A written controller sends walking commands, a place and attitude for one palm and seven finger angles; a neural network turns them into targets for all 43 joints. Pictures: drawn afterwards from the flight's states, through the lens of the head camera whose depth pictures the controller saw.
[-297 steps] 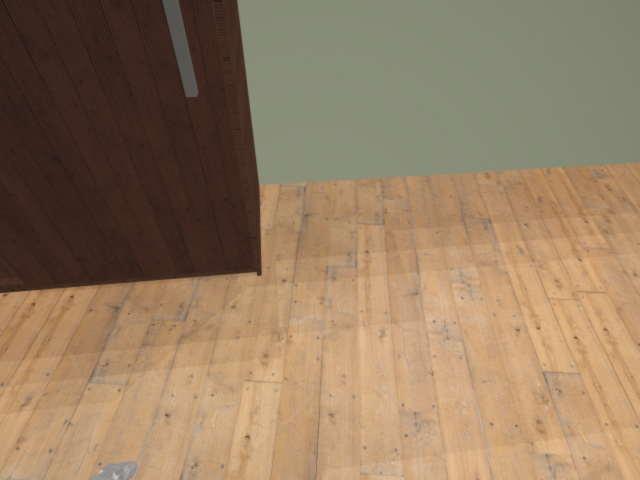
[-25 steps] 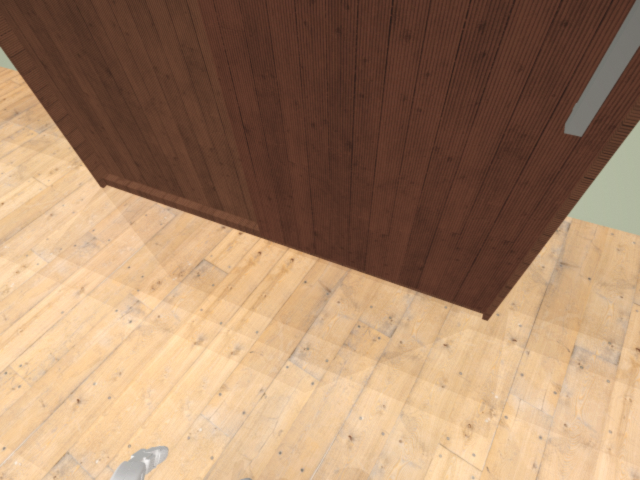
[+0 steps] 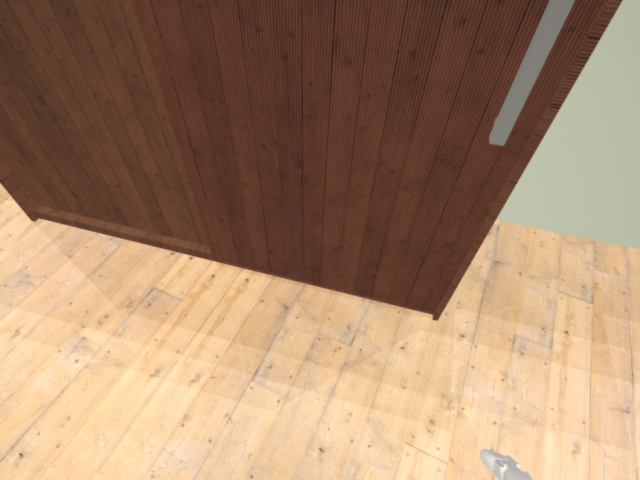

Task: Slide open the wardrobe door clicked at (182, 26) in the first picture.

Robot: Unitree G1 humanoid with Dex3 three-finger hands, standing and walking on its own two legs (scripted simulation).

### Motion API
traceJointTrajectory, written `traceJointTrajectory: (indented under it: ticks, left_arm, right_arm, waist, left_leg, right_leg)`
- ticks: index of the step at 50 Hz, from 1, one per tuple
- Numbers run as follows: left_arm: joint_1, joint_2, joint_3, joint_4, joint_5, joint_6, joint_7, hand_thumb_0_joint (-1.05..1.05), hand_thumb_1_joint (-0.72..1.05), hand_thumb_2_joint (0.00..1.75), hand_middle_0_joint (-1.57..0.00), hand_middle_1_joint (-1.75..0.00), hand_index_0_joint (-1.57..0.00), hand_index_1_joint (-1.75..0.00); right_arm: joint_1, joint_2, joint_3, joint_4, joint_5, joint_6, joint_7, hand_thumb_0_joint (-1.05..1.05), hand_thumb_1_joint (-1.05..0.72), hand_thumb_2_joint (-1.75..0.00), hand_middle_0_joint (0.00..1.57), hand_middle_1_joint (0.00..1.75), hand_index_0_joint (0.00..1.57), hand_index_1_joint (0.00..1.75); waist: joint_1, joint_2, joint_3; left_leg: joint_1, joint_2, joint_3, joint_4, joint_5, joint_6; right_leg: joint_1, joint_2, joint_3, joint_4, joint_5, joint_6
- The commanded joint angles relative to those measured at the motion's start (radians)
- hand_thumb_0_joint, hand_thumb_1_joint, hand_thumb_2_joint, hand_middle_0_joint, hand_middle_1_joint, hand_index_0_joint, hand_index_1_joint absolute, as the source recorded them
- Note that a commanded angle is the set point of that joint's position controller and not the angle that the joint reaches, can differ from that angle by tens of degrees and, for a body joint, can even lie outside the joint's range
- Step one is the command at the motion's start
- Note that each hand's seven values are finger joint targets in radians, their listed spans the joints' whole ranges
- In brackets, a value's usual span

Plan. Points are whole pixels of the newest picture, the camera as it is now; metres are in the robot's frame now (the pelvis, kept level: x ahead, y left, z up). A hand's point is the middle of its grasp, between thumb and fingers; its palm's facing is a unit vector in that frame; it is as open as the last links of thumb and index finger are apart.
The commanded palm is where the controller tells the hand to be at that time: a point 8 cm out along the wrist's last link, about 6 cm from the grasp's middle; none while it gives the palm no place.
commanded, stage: turn to face it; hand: right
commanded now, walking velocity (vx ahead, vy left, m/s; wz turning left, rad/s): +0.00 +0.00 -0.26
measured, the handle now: (532, 55) +0.74 -0.27 +0.18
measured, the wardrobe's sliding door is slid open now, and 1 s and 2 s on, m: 0.00 0.00 0.00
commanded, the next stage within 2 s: take the last steps up to it in 0.10 s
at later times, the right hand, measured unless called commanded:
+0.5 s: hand out of the picture -0.10 -0.21 -0.18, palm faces +0.27 +0.95 -0.18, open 7.4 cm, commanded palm none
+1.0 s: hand (500, 450) +0.22 -0.25 -0.17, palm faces +0.08 +0.98 -0.15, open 7.4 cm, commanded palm none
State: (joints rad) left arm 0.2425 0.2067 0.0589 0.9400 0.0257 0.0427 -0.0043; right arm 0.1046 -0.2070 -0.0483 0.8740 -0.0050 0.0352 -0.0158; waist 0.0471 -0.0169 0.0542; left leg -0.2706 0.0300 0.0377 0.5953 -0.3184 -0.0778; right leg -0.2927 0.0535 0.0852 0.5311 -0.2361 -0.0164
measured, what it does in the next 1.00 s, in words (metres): walks ahead: left foot, then right foot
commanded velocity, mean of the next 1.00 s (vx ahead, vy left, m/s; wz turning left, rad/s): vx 0.24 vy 0.01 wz -0.04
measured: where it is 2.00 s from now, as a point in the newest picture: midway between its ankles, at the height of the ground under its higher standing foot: outside the picture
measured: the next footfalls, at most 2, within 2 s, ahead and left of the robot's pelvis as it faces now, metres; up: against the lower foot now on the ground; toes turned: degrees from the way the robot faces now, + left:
left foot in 0.02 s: +0.03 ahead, +0.12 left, +0.00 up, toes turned +3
right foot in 0.48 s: -0.01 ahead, -0.14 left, +0.00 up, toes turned -16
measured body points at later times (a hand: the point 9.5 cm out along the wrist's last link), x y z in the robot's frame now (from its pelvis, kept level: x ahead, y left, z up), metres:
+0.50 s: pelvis -0.01 -0.03 +0.00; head -0.01 -0.06 +0.45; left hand +0.11 +0.20 -0.13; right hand -0.11 -0.26 -0.17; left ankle -0.01 +0.12 -0.73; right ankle -0.05 -0.13 -0.74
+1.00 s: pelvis +0.13 -0.07 -0.01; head +0.15 -0.08 +0.44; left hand +0.01 +0.14 -0.15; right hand +0.22 -0.30 -0.16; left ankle +0.27 +0.03 -0.71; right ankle -0.05 -0.13 -0.73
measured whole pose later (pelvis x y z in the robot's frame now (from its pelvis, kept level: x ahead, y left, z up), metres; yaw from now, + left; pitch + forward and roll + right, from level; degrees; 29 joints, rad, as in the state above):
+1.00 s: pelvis +0.13 -0.07 -0.01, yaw -8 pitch -1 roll +1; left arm 0.53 0.09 0.02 1.18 0.03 -0.05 0.04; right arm 0.10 -0.18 -0.05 1.02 -0.02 0.01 0.02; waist 0.08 0.00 0.08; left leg -0.50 0.06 0.13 0.70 -0.23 0.02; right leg 0.15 -0.02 -0.13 0.33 -0.44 -0.02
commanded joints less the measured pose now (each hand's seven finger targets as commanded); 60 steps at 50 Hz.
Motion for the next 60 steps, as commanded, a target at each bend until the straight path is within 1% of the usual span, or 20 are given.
traceJointTrajectory:
  ticks: [1,3,5,8,18,22,23,24,25,29,32,41,47,49,51,52,53,54,56,60]
  left_arm:
    - [-0.022,0.07,0.028,-0.103,-0.017,-0.025,0.006,0.0,0.9,0.9,-0.2,-0.3,-0.2,-0.3]
    - [-0.025,0.117,0.046,-0.08,-0.005,0.005,0.008,0.0,0.9,0.9,-0.2,-0.3,-0.2,-0.3]
    - [0.0,0.116,0.047,-0.031,-0.002,0.015,-0.002,0.0,0.9,0.9,-0.2,-0.3,-0.2,-0.3]
    - [0.014,0.099,0.042,-0.007,-0.005,0.016,-0.009,0.0,0.9,0.9,-0.2,-0.3,-0.2,-0.3]
    - [-0.13,0.06,0.013,-0.029,-0.004,-0.021,-0.026,0.0,0.9,0.9,-0.2,-0.3,-0.2,-0.3]
    - [0.041,0.046,0.002,0.039,-0.007,-0.052,-0.014,0.0,0.9,0.9,-0.2,-0.3,-0.2,-0.3]
    - [0.117,0.095,0.013,0.065,-0.01,-0.06,-0.005,0.0,0.9,0.9,-0.2,-0.3,-0.2,-0.3]
    - [0.2,0.185,0.034,0.084,-0.001,-0.066,0.004,0.0,0.9,0.9,-0.2,-0.3,-0.2,-0.3]
    - [0.255,0.227,0.039,0.094,0.002,-0.061,0.012,0.0,0.9,0.9,-0.2,-0.3,-0.2,-0.3]
    - [0.11,0.111,-0.002,0.078,-0.004,-0.081,0.028,0.0,0.9,0.9,-0.2,-0.3,-0.2,-0.3]
    - [0.137,0.077,-0.007,0.091,-0.013,-0.103,0.034,0.0,0.9,0.9,-0.2,-0.3,-0.2,-0.3]
    - [0.285,0.047,-0.014,0.167,-0.008,-0.12,0.051,0.0,0.9,0.9,-0.2,-0.3,-0.2,-0.3]
    - [0.341,0.056,-0.013,0.208,0.004,-0.112,0.054,0.0,0.9,0.9,-0.2,-0.3,-0.2,-0.3]
    - [0.31,0.079,-0.007,0.209,0.0,-0.111,0.054,0.0,0.9,0.9,-0.2,-0.3,-0.2,-0.3]
    - [0.283,0.079,-0.002,0.196,-0.015,-0.112,0.045,0.0,0.9,0.9,-0.2,-0.3,-0.2,-0.3]
    - [0.3,0.03,-0.005,0.175,-0.029,-0.115,0.034,0.0,0.9,0.9,-0.2,-0.3,-0.2,-0.3]
    - [0.322,0.004,-0.008,0.153,-0.035,-0.111,0.037,0.0,0.9,0.9,-0.2,-0.3,-0.2,-0.3]
    - [0.256,0.007,-0.002,0.141,-0.035,-0.103,0.039,0.0,0.9,0.9,-0.2,-0.3,-0.2,-0.3]
    - [0.18,-0.024,-0.004,0.13,-0.019,-0.088,0.025,0.0,0.9,0.9,-0.2,-0.3,-0.2,-0.3]
    - [0.256,-0.075,-0.012,0.145,-0.001,-0.049,0.018,0.0,0.9,0.9,-0.2,-0.3,-0.2,-0.3]
  right_arm:
    - [0.155,-0.251,-0.052,-0.018,-0.022,-0.047,-0.027,0.0,-0.9,-0.9,0.2,0.3,0.2,0.3]
    - [0.088,-0.198,-0.046,-0.034,-0.015,-0.04,-0.032,0.0,-0.9,-0.9,0.2,0.3,0.2,0.3]
    - [0.027,-0.157,-0.028,-0.043,-0.012,-0.04,-0.024,0.0,-0.9,-0.9,0.2,0.3,0.2,0.3]
    - [0.063,-0.133,-0.023,-0.024,-0.013,-0.048,-0.02,0.0,-0.9,-0.9,0.2,0.3,0.2,0.3]
    - [0.277,-0.172,-0.033,0.104,-0.033,-0.068,-0.005,0.0,-0.9,-0.9,0.2,0.3,0.2,0.3]
    - [0.228,-0.157,-0.031,0.129,-0.019,-0.06,0.0,0.0,-0.9,-0.9,0.2,0.3,0.2,0.3]
    - [0.216,-0.12,-0.021,0.123,-0.012,-0.057,0.006,0.0,-0.9,-0.9,0.2,0.3,0.2,0.3]
    - [0.202,-0.047,-0.005,0.101,-0.01,-0.054,0.012,0.0,-0.9,-0.9,0.2,0.3,0.2,0.3]
    - [0.123,-0.046,0.002,0.065,-0.02,-0.055,0.01,0.0,-0.9,-0.9,0.2,0.3,0.2,0.3]
    - [0.139,-0.053,-0.008,0.13,-0.029,-0.049,0.033,0.0,-0.9,-0.9,0.2,0.3,0.2,0.3]
    - [0.206,-0.03,-0.008,0.167,-0.025,-0.042,0.033,0.0,-0.9,-0.9,0.2,0.3,0.2,0.3]
    - [0.022,-0.012,-0.008,0.108,-0.017,-0.038,0.034,0.0,-0.9,-0.9,0.2,0.3,0.2,0.3]
    - [-0.087,0.006,0.001,0.069,-0.011,-0.056,0.037,0.0,-0.9,-0.9,0.2,0.3,0.2,0.3]
    - [0.057,-0.014,-0.005,0.107,-0.011,-0.066,0.03,0.0,-0.9,-0.9,0.2,0.3,0.2,0.3]
    - [0.297,-0.073,-0.027,0.186,-0.02,-0.087,0.022,0.0,-0.9,-0.9,0.2,0.3,0.2,0.3]
    - [0.422,-0.165,-0.051,0.216,-0.025,-0.1,0.009,0.0,-0.9,-0.9,0.2,0.3,0.2,0.3]
    - [0.443,-0.216,-0.058,0.222,-0.006,-0.1,0.004,0.0,-0.9,-0.9,0.2,0.3,0.2,0.3]
    - [0.359,-0.192,-0.054,0.196,0.002,-0.087,-0.003,0.0,-0.9,-0.9,0.2,0.3,0.2,0.3]
    - [0.203,-0.119,-0.031,0.16,-0.001,-0.087,-0.005,0.0,-0.9,-0.9,0.2,0.3,0.2,0.3]
    - [0.11,-0.037,-0.002,0.146,-0.016,-0.1,-0.011,0.0,-0.9,-0.9,0.2,0.3,0.2,0.3]
  waist:
    - [-0.084,0.317,-0.128]
    - [-0.056,0.229,-0.082]
    - [-0.024,0.174,-0.013]
    - [-0.029,0.181,-0.002]
    - [-0.126,0.222,0.012]
    - [-0.037,0.127,-0.034]
    - [-0.002,-0.017,-0.06]
    - [0.04,-0.296,-0.055]
    - [0.067,-0.301,0.023]
    - [-0.011,-0.12,0.157]
    - [-0.043,-0.098,0.1]
    - [-0.014,-0.088,0.134]
    - [0.006,-0.095,0.13]
    - [-0.062,-0.1,0.049]
    - [-0.168,-0.054,-0.095]
    - [-0.205,0.127,-0.211]
    - [-0.161,0.205,-0.278]
    - [-0.154,0.077,-0.165]
    - [-0.097,0.03,0.001]
    - [0.008,0.095,0.025]
  left_leg:
    - [0.322,0.417,-0.376,-0.295,0.374,0.168]
    - [0.132,0.404,-0.272,-0.32,0.318,0.235]
    - [0.07,0.291,-0.165,-0.307,0.257,0.19]
    - [0.077,0.255,-0.073,-0.309,0.258,0.166]
    - [0.156,0.317,-0.158,-0.394,-0.105,0.206]
    - [-0.023,0.23,-0.036,-0.269,-0.157,0.141]
    - [-0.156,0.172,0.024,-0.136,-0.191,0.097]
    - [-0.336,0.055,0.138,0.123,-0.228,0.045]
    - [-0.421,0.035,0.096,0.292,-0.268,0.051]
    - [-0.391,0.105,0.001,0.498,-0.026,0.059]
    - [-0.374,0.085,0.013,0.518,0.091,0.038]
    - [-0.486,0.087,0.034,0.365,0.146,0.039]
    - [-0.312,0.026,0.096,0.095,0.083,0.099]
    - [-0.11,-0.029,0.129,0.023,0.078,0.126]
    - [0.281,-0.01,0.091,-0.07,0.24,0.158]
    - [0.515,0.242,-0.203,-0.086,0.421,0.258]
    - [0.543,0.452,-0.505,-0.194,0.591,0.375]
    - [0.404,0.438,-0.433,-0.271,0.403,0.39]
    - [0.094,0.361,-0.328,-0.355,0.107,0.308]
    - [-0.123,0.25,-0.062,-0.393,0.209,0.235]
  right_leg:
    - [-0.288,0.017,-0.031,0.285,-0.309,0.05]
    - [-0.248,-0.037,0.022,0.55,-0.312,0.046]
    - [-0.248,-0.058,-0.011,0.661,-0.194,0.06]
    - [-0.24,-0.071,-0.045,0.652,-0.121,0.076]
    - [-0.151,-0.103,-0.155,0.227,-0.223,0.054]
    - [0.208,-0.068,-0.218,-0.117,-0.069,0.033]
    - [0.366,-0.135,-0.126,-0.171,-0.11,0.013]
    - [0.43,-0.362,0.191,-0.285,-0.273,-0.066]
    - [0.361,-0.468,0.318,-0.379,-0.307,-0.14]
    - [0.162,-0.37,0.129,-0.414,-0.193,-0.121]
    - [0.224,-0.298,-0.011,-0.383,0.113,-0.091]
    - [0.356,-0.335,-0.053,-0.337,0.467,-0.12]
    - [0.37,-0.338,-0.101,-0.235,0.73,-0.115]
    - [0.351,-0.328,-0.125,-0.086,0.935,-0.098]
    - [0.166,-0.264,-0.167,0.215,0.797,-0.043]
    - [-0.07,-0.147,-0.222,0.519,0.326,-0.003]
    - [-0.202,-0.049,-0.164,0.832,-0.343,0.012]
    - [-0.239,-0.108,-0.078,0.877,-0.316,-0.013]
    - [-0.241,-0.176,-0.072,0.841,-0.181,-0.009]
    - [-0.109,-0.197,-0.115,0.582,-0.125,0.027]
